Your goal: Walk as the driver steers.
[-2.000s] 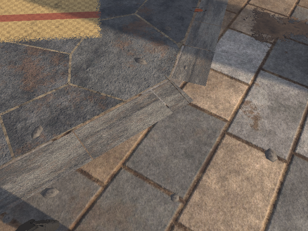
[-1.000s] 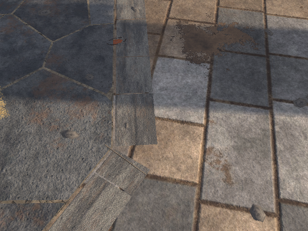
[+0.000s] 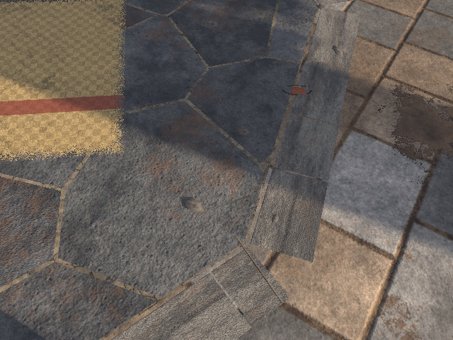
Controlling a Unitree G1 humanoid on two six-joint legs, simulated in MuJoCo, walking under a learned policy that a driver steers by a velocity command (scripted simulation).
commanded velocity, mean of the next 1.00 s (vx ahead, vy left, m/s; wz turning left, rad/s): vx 0.00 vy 0.00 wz -0.28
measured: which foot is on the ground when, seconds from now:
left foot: down 0.00-0.08, up 0.10-0.36, down 0.38-0.76, up 0.78-1.00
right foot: up 0.00-0.06, down 0.08-0.40, up 0.42-0.74, down 0.76-1.00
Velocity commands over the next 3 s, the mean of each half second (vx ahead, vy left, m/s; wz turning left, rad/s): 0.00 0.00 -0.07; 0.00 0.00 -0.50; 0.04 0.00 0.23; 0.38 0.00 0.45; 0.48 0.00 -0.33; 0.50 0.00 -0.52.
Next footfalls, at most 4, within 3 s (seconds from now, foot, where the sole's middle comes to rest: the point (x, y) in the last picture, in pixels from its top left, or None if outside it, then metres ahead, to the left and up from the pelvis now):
0.08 right None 0.06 -0.14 -0.78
0.38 left None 0.03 0.11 -0.78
0.76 right None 0.02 -0.16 -0.78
1.18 left None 0.11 0.06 -0.78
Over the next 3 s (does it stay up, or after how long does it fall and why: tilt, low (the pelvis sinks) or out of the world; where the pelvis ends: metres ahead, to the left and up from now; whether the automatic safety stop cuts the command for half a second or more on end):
stays up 0.80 -0.02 -0.01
